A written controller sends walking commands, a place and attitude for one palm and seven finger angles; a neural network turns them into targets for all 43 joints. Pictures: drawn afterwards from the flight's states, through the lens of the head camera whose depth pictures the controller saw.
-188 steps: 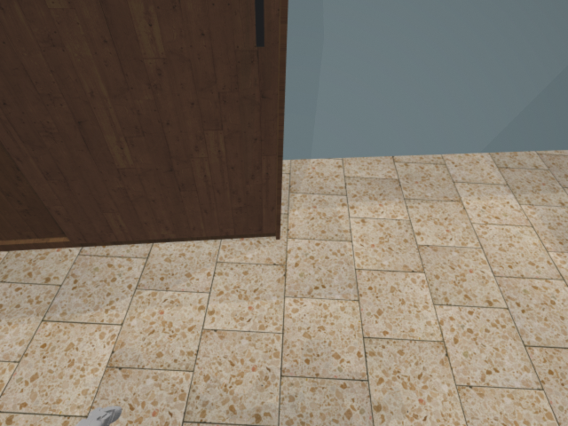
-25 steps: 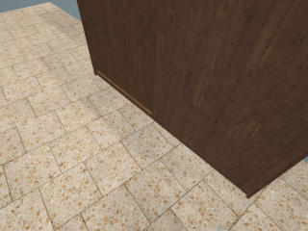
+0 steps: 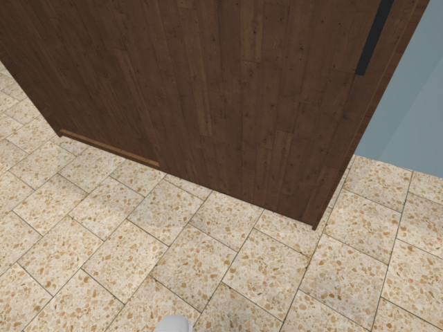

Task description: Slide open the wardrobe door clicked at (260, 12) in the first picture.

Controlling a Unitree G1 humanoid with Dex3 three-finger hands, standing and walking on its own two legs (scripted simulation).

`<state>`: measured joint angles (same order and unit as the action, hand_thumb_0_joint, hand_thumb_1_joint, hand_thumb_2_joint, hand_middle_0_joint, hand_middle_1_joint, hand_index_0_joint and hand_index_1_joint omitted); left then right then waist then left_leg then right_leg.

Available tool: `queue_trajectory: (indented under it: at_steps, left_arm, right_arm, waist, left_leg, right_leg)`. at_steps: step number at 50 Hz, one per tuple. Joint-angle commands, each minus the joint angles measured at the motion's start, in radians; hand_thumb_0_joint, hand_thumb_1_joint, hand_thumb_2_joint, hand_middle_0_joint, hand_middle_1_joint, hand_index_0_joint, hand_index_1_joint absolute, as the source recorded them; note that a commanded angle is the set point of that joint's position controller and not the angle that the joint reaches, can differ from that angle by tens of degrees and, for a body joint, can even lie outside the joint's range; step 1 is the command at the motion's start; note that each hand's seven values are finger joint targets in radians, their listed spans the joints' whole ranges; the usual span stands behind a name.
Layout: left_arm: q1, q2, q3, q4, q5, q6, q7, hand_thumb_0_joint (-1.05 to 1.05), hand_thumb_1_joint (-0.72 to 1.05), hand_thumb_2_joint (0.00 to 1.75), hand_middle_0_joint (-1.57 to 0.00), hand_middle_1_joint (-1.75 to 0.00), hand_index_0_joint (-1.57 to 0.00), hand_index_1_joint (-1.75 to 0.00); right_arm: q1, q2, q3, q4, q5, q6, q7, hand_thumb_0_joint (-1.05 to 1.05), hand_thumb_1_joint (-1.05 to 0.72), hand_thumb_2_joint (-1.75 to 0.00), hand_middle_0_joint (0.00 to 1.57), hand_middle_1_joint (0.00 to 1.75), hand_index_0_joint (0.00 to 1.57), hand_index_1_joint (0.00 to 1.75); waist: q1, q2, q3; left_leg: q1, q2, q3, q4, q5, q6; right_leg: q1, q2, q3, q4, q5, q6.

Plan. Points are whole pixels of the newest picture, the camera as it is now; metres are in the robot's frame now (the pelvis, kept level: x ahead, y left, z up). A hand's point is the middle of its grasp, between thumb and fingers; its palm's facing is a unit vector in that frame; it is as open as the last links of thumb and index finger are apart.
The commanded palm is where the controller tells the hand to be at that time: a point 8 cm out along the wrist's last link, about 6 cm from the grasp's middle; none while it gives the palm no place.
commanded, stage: turn to face it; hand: right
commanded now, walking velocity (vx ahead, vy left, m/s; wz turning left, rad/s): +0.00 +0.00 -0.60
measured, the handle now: out of the picture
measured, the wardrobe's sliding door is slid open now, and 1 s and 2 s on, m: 0.00 0.00 0.00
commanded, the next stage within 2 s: take the last steps up to it in 0.48 s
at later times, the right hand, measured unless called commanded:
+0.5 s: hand out of the picture -0.05 -0.15 -0.16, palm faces +0.32 +0.91 -0.28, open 7.4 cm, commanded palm none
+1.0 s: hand out of the picture -0.10 -0.20 -0.18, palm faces +0.39 +0.91 -0.16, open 7.4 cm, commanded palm none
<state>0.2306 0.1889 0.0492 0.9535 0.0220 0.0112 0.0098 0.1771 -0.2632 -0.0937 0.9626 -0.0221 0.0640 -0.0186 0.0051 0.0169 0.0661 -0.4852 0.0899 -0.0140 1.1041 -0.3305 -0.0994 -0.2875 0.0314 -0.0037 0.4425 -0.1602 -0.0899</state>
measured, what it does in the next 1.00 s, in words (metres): steps on the spot, turning right: left foot, then right foot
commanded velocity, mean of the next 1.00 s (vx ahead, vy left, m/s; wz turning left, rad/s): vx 0.13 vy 0.05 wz -0.19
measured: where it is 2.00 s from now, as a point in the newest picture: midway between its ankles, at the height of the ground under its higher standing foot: (242, 316)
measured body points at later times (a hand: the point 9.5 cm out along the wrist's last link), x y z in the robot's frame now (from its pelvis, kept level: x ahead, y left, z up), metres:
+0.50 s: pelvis -0.05 +0.06 +0.00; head -0.03 +0.08 +0.45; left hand +0.07 +0.31 -0.16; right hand -0.07 -0.19 -0.13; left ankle -0.03 +0.18 -0.74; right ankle -0.08 -0.07 -0.66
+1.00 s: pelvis -0.04 -0.02 +0.00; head -0.04 -0.05 +0.45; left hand +0.05 +0.21 -0.14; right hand -0.12 -0.25 -0.17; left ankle +0.04 +0.12 -0.65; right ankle -0.14 -0.07 -0.74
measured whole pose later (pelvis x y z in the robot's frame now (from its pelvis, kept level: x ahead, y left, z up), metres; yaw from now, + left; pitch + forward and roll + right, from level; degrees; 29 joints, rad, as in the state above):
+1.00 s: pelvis -0.04 -0.02 +0.00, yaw -21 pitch -1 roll +1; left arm 0.34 0.14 0.02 1.06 0.02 -0.05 0.04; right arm 0.29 -0.23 -0.06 1.07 -0.03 0.03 0.02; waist -0.01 0.06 0.03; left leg -0.55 0.08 0.03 1.11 -0.23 -0.04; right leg 0.01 0.00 -0.07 0.32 -0.30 -0.04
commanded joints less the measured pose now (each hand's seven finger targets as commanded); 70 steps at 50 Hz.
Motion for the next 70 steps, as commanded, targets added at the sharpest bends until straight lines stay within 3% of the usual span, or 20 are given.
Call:
queue_trajectory:
  at_steps: [1, 8, 13, 14, 15, 16, 18, 21, 30, 34, 36, 37, 44, 55, 59, 62, 63, 64, 65, 70]
  left_arm:
    - [0.052, 0.213, 0.061, -0.059, -0.003, -0.006, 0.006, 0.0, 0.9, 0.9, -0.2, -0.3, -0.2, -0.3]
    - [0.028, 0.232, 0.077, -0.078, 0.005, 0.013, -0.002, 0.0, 0.9, 0.9, -0.2, -0.3, -0.2, -0.3]
    - [-0.047, 0.216, 0.083, -0.107, 0.004, 0.03, -0.012, 0.0, 0.9, 0.9, -0.2, -0.3, -0.2, -0.3]
    - [-0.039, 0.174, 0.081, -0.11, -0.003, 0.036, -0.016, 0.0, 0.9, 0.9, -0.2, -0.3, -0.2, -0.3]
    - [-0.019, 0.103, 0.071, -0.129, -0.011, 0.036, -0.013, 0.0, 0.9, 0.9, -0.2, -0.3, -0.2, -0.3]
    - [-0.039, 0.154, 0.083, -0.131, 0.01, 0.037, -0.01, 0.0, 0.9, 0.9, -0.2, -0.3, -0.2, -0.3]
    - [0.025, 0.152, 0.082, -0.09, 0.016, 0.059, -0.021, 0.0, 0.9, 0.9, -0.2, -0.3, -0.2, -0.3]
    - [0.047, 0.137, 0.069, -0.061, 0.008, 0.048, -0.03, 0.0, 0.9, 0.9, -0.2, -0.3, -0.2, -0.3]
    - [-0.121, 0.083, 0.025, -0.075, -0.009, 0.03, -0.023, 0.0, 0.9, 0.9, -0.2, -0.3, -0.2, -0.3]
    - [0.041, 0.089, 0.015, -0.011, -0.004, -0.01, -0.018, 0.0, 0.9, 0.9, -0.2, -0.3, -0.2, -0.3]
    - [0.161, 0.255, 0.052, 0.03, 0.006, -0.031, -0.006, 0.0, 0.9, 0.9, -0.2, -0.3, -0.2, -0.3]
    - [0.207, 0.276, 0.053, 0.038, 0.006, -0.022, -0.003, 0.0, 0.9, 0.9, -0.2, -0.3, -0.2, -0.3]
    - [0.13, 0.112, 0.008, 0.054, -0.001, -0.065, 0.028, 0.0, 0.9, 0.9, -0.2, -0.3, -0.2, -0.3]
    - [0.311, 0.102, 0.006, 0.141, 0.007, -0.083, 0.05, 0.0, 0.9, 0.9, -0.2, -0.3, -0.2, -0.3]
    - [0.29, 0.124, 0.013, 0.153, 0.014, -0.079, 0.045, 0.0, 0.9, 0.9, -0.2, -0.3, -0.2, -0.3]
    - [0.248, 0.147, 0.02, 0.157, 0.006, -0.075, 0.037, 0.0, 0.9, 0.9, -0.2, -0.3, -0.2, -0.3]
    - [0.25, 0.134, 0.017, 0.158, 0.0, -0.074, 0.032, 0.0, 0.9, 0.9, -0.2, -0.3, -0.2, -0.3]
    - [0.279, 0.093, 0.013, 0.156, -0.012, -0.075, 0.02, 0.0, 0.9, 0.9, -0.2, -0.3, -0.2, -0.3]
    - [0.326, 0.032, 0.003, 0.132, -0.022, -0.077, 0.02, 0.0, 0.9, 0.9, -0.2, -0.3, -0.2, -0.3]
    - [0.173, 0.008, 0.014, 0.102, 0.002, -0.036, 0.005, 0.0, 0.9, 0.9, -0.2, -0.3, -0.2, -0.3]
  right_arm:
    - [-0.038, -0.06, -0.011, -0.091, 0.006, -0.023, -0.002, 0.0, -0.9, -0.9, 0.2, 0.3, 0.2, 0.3]
    - [-0.032, -0.052, -0.003, -0.116, 0.011, -0.025, -0.006, 0.0, -0.9, -0.9, 0.2, 0.3, 0.2, 0.3]
    - [0.147, -0.065, -0.008, -0.084, 0.015, -0.033, -0.014, 0.0, -0.9, -0.9, 0.2, 0.3, 0.2, 0.3]
    - [0.18, -0.108, -0.019, -0.084, 0.006, -0.039, -0.02, 0.0, -0.9, -0.9, 0.2, 0.3, 0.2, 0.3]
    - [0.165, -0.2, -0.035, -0.111, -0.015, -0.045, -0.026, 0.0, -0.9, -0.9, 0.2, 0.3, 0.2, 0.3]
    - [0.051, -0.198, -0.017, -0.148, -0.003, -0.037, -0.026, 0.0, -0.9, -0.9, 0.2, 0.3, 0.2, 0.3]
    - [-0.105, -0.137, -0.011, -0.185, 0.005, -0.05, -0.026, 0.0, -0.9, -0.9, 0.2, 0.3, 0.2, 0.3]
    - [-0.043, -0.075, 0.016, -0.153, 0.006, -0.071, -0.016, 0.0, -0.9, -0.9, 0.2, 0.3, 0.2, 0.3]
    - [0.187, -0.139, 0.005, -0.044, -0.016, -0.075, -0.011, 0.0, -0.9, -0.9, 0.2, 0.3, 0.2, 0.3]
    - [0.14, -0.122, 0.011, -0.018, -0.003, -0.075, -0.001, 0.0, -0.9, -0.9, 0.2, 0.3, 0.2, 0.3]
    - [0.144, 0.006, 0.039, -0.044, 0.006, -0.07, 0.012, 0.0, -0.9, -0.9, 0.2, 0.3, 0.2, 0.3]
    - [0.06, -0.017, 0.044, -0.065, -0.006, -0.071, 0.009, 0.0, -0.9, -0.9, 0.2, 0.3, 0.2, 0.3]
    - [0.117, -0.004, 0.028, 0.054, -0.005, -0.063, 0.04, 0.0, -0.9, -0.9, 0.2, 0.3, 0.2, 0.3]
    - [-0.115, 0.027, 0.039, -0.016, -0.004, -0.056, 0.057, 0.0, -0.9, -0.9, 0.2, 0.3, 0.2, 0.3]
    - [-0.157, 0.035, 0.041, -0.031, 0.007, -0.071, 0.061, 0.0, -0.9, -0.9, 0.2, 0.3, 0.2, 0.3]
    - [0.047, 0.003, 0.028, 0.031, 0.008, -0.088, 0.049, 0.0, -0.9, -0.9, 0.2, 0.3, 0.2, 0.3]
    - [0.176, -0.02, 0.017, 0.078, 0.001, -0.1, 0.044, 0.0, -0.9, -0.9, 0.2, 0.3, 0.2, 0.3]
    - [0.31, -0.098, -0.005, 0.116, -0.008, -0.116, 0.031, 0.0, -0.9, -0.9, 0.2, 0.3, 0.2, 0.3]
    - [0.386, -0.176, -0.023, 0.129, 0.001, -0.119, 0.021, 0.0, -0.9, -0.9, 0.2, 0.3, 0.2, 0.3]
    - [0.056, -0.023, 0.027, 0.049, 0.008, -0.117, 0.002, 0.0, -0.9, -0.9, 0.2, 0.3, 0.2, 0.3]
  waist:
    - [0.032, -0.148, -0.106]
    - [0.034, -0.176, -0.114]
    - [-0.039, -0.168, -0.129]
    - [-0.05, -0.049, -0.124]
    - [-0.052, 0.264, -0.102]
    - [-0.027, 0.243, -0.013]
    - [0.055, 0.18, -0.005]
    - [0.044, 0.153, 0.003]
    - [-0.07, 0.224, -0.061]
    - [0.007, 0.191, -0.116]
    - [0.06, -0.316, -0.14]
    - [0.094, -0.269, -0.073]
    - [0.008, -0.172, 0.072]
    - [0.061, -0.13, 0.111]
    - [0.053, -0.158, 0.101]
    - [-0.044, -0.137, 0.003]
    - [-0.096, -0.088, -0.059]
    - [-0.149, 0.062, -0.169]
    - [-0.134, 0.269, -0.306]
    - [0.001, 0.011, 0.01]
  left_leg:
    - [-0.07, -0.004, -0.009, -0.067, -0.016, -0.014]
    - [0.078, -0.058, -0.01, -0.287, -0.097, 0.019]
    - [0.416, -0.098, 0.035, -0.668, 0.031, 0.065]
    - [0.519, 0.003, -0.055, -0.796, -0.02, 0.103]
    - [0.514, 0.295, -0.4, -0.951, -0.281, 0.201]
    - [0.239, 0.402, -0.417, -0.991, -0.3, 0.24]
    - [0.091, 0.267, -0.233, -0.959, -0.16, 0.195]
    - [0.209, 0.167, -0.041, -0.845, 0.132, 0.174]
    - [0.393, 0.23, -0.04, -0.744, 0.458, 0.226]
    - [0.262, 0.16, 0.027, -0.672, 0.087, 0.147]
    - [-0.119, -0.014, 0.176, -0.297, -0.223, 0.049]
    - [-0.178, -0.013, 0.106, -0.177, -0.264, 0.065]
    - [-0.138, 0.004, 0.04, 0.016, 0.076, 0.057]
    - [-0.309, 0.026, 0.054, -0.159, 0.124, 0.076]
    - [-0.121, -0.001, 0.093, -0.389, 0.094, 0.116]
    - [0.221, -0.081, 0.152, -0.51, 0.125, 0.156]
    - [0.421, -0.099, 0.162, -0.566, 0.194, 0.164]
    - [0.66, 0.071, -0.028, -0.602, 0.187, 0.225]
    - [0.788, 0.329, -0.433, -0.709, 0.28, 0.325]
    - [0.167, 0.225, -0.169, -0.908, -0.017, 0.276]
  right_leg:
    - [0.154, -0.247, 0.337, -0.17, 0.069, -0.059]
    - [0.056, -0.229, 0.471, -0.18, -0.096, -0.085]
    - [-0.149, -0.127, 0.424, -0.157, -0.194, 0.008]
    - [-0.271, -0.057, 0.342, -0.031, -0.29, 0.061]
    - [-0.446, 0.072, 0.136, 0.305, -0.366, 0.126]
    - [-0.397, 0.05, 0.104, 0.541, -0.361, 0.126]
    - [-0.275, 0.01, 0.105, 0.728, -0.254, 0.124]
    - [-0.295, -0.021, 0.043, 0.786, -0.145, 0.146]
    - [-0.147, -0.039, -0.054, 0.344, -0.308, 0.152]
    - [0.169, -0.028, -0.097, -0.025, -0.135, 0.12]
    - [0.432, -0.386, 0.359, -0.177, -0.153, 0.003]
    - [0.374, -0.451, 0.41, -0.217, -0.181, -0.059]
    - [0.222, -0.286, 0.107, -0.254, 0.155, -0.011]
    - [0.398, -0.347, 0.083, -0.211, 0.412, -0.048]
    - [0.34, -0.342, 0.028, -0.17, 0.474, -0.034]
    - [0.245, -0.312, -0.026, 0.033, 0.694, -0.01]
    - [0.154, -0.26, -0.058, 0.192, 0.628, 0.021]
    - [-0.037, -0.193, -0.096, 0.469, 0.329, 0.055]
    - [-0.216, -0.037, -0.088, 0.799, -0.408, 0.087]
    - [-0.192, -0.178, 0.01, 0.854, -0.204, 0.062]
